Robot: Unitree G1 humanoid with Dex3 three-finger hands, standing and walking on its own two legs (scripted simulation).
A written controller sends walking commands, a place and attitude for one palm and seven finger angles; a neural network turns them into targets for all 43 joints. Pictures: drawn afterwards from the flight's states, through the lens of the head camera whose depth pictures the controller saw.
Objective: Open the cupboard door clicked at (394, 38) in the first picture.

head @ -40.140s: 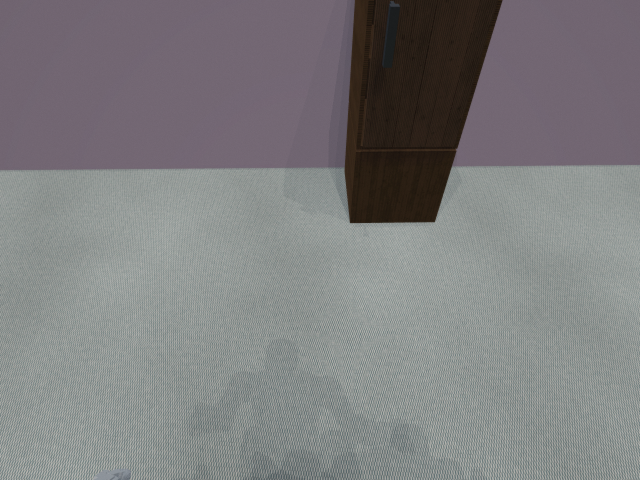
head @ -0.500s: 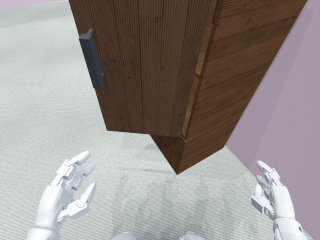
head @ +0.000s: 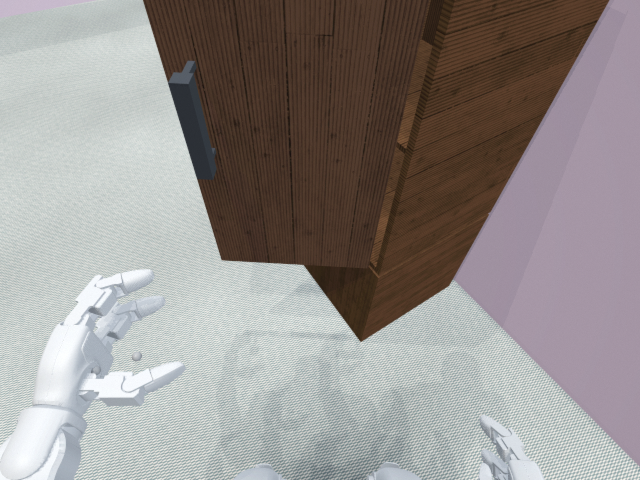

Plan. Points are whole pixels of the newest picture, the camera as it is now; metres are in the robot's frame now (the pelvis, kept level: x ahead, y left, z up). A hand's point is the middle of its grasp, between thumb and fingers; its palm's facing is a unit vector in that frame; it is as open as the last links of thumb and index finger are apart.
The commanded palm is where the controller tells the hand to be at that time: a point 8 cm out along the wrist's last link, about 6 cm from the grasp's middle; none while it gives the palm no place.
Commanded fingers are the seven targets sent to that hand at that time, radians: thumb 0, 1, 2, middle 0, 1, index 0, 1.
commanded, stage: raise the hand with hooked fingers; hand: left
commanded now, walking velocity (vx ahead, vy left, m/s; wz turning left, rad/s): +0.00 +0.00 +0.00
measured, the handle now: (198, 122) +0.58 +0.21 +0.11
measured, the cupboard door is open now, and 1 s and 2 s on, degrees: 54 54 54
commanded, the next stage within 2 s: move the hooked fingers beside the handle in 1.20 s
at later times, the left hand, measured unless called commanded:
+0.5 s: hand (89, 295) +0.28 +0.26 +0.11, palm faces +0.04 -1.00 -0.06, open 13.8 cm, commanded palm +0.26 +0.31 +0.12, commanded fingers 0.00 -0.50 0.30 -0.30 -1.20 -0.30 -1.20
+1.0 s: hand (96, 262) +0.31 +0.25 +0.13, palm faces +0.03 -1.00 -0.04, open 14.0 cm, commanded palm +0.28 +0.30 +0.14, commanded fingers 0.00 -0.50 0.30 -0.30 -1.20 -0.30 -1.20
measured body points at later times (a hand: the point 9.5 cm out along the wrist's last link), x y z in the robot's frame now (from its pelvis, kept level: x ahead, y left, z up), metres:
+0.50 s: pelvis +0.02 +0.00 +0.02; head +0.04 +0.00 +0.47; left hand +0.28 +0.31 +0.12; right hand +0.20 -0.22 -0.04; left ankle +0.01 +0.10 -0.69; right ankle +0.04 -0.12 -0.69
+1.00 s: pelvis +0.02 -0.02 +0.03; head +0.03 -0.02 +0.48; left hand +0.30 +0.31 +0.14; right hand +0.16 -0.27 -0.04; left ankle +0.01 +0.10 -0.69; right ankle +0.04 -0.12 -0.69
